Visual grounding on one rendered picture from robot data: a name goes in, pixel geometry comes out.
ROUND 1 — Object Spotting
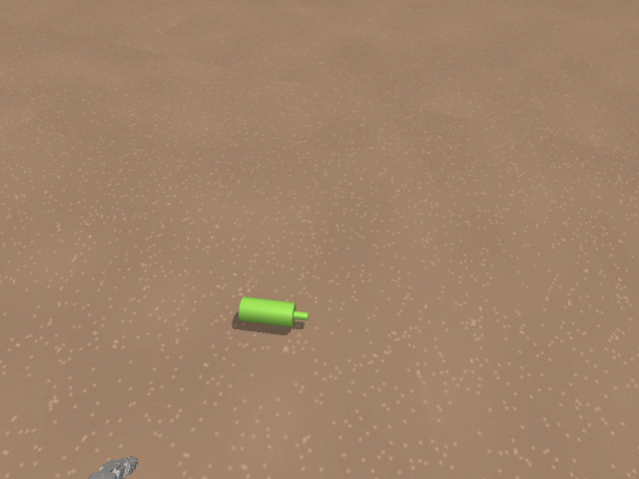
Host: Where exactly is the left robot hand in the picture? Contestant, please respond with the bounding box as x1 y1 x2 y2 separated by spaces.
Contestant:
88 457 138 479

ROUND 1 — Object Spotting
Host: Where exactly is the bottle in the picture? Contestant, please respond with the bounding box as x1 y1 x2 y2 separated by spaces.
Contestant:
239 296 309 327

